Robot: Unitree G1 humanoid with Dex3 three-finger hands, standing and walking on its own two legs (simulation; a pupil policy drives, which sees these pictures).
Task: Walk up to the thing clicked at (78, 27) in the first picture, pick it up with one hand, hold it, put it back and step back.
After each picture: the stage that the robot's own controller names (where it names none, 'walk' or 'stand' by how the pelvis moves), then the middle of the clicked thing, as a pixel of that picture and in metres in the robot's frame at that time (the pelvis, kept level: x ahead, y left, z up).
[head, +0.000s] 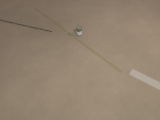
stand; (79, 31) +1.54 +0.06 -0.72
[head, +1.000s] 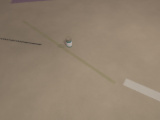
walk; (69, 42) +1.40 +0.27 -0.71
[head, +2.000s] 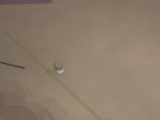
walk; (59, 68) +0.89 +0.27 -0.71
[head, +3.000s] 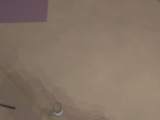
walk; (57, 109) +0.53 +0.18 -0.70
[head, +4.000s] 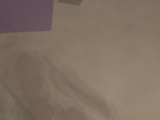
stand; out of the picture +0.34 +0.17 -0.71
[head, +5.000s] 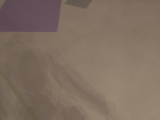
stand; out of the picture +0.35 +0.15 -0.72
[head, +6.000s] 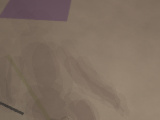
stand; out of the picture +0.38 +0.15 -0.70
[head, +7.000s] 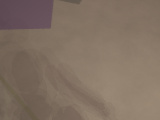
stand; out of the picture +0.37 +0.16 -0.72
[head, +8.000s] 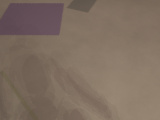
stand; out of the picture +0.36 +0.15 -0.73
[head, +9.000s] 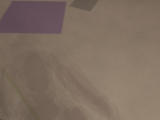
stand; out of the picture +0.36 +0.14 -0.73
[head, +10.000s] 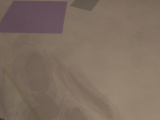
stand; out of the picture +0.36 +0.14 -0.73
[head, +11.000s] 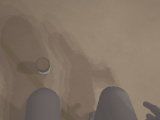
go down; (43, 66) +0.44 +0.16 -0.40
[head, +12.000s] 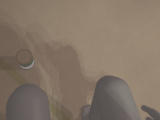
go down; (25, 60) +0.45 +0.19 -0.32
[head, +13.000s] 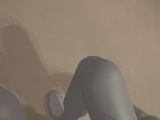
close in; out of the picture +0.44 +0.25 -0.23
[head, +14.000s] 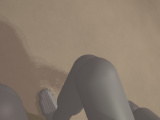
close; out of the picture +0.43 +0.25 -0.24
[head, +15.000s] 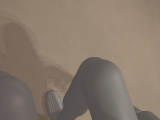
lift; out of the picture +0.40 +0.21 -0.23
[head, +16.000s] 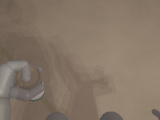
lift; (31, 84) +0.33 +0.17 -0.01
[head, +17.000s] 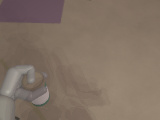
hold; (37, 89) +0.32 +0.17 +0.01
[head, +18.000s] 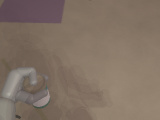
hold; (37, 91) +0.32 +0.17 +0.00
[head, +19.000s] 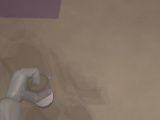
crouch; (41, 91) +0.32 +0.16 -0.02
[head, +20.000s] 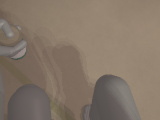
lower; (13, 44) +0.46 +0.18 -0.11
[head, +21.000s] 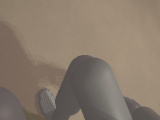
lower; out of the picture +0.43 +0.27 -0.24
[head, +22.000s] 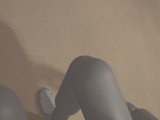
lower; out of the picture +0.43 +0.27 -0.25
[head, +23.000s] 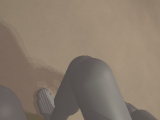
lower; out of the picture +0.44 +0.27 -0.24
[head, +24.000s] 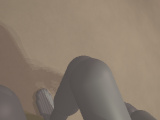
lower; out of the picture +0.43 +0.27 -0.24
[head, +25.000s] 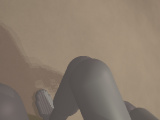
loosen; out of the picture +0.43 +0.25 -0.24
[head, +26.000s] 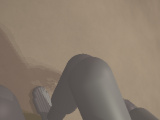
withdraw; out of the picture +0.42 +0.25 -0.24
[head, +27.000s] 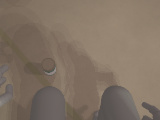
walk; (49, 67) +0.45 +0.17 -0.39
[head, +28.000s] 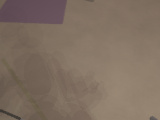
stand; out of the picture +0.37 +0.12 -0.66
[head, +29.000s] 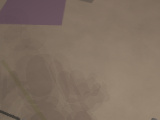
stand; out of the picture +0.38 +0.14 -0.67
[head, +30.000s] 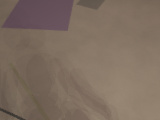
stand; out of the picture +0.38 +0.12 -0.71
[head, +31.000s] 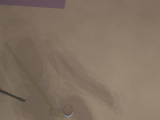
walk; (68, 111) +0.42 +0.09 -0.70
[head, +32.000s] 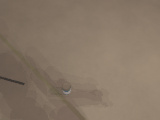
walk; (66, 88) +0.57 +0.11 -0.70
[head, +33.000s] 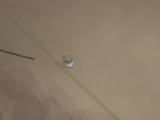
walk; (69, 61) +0.89 +0.18 -0.70
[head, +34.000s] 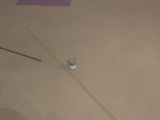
stand; (72, 64) +1.04 +0.13 -0.72
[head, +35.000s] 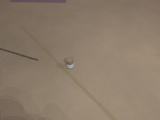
stand; (70, 63) +1.01 +0.13 -0.73
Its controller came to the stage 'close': yes
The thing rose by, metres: 0.71
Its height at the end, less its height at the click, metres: +0.00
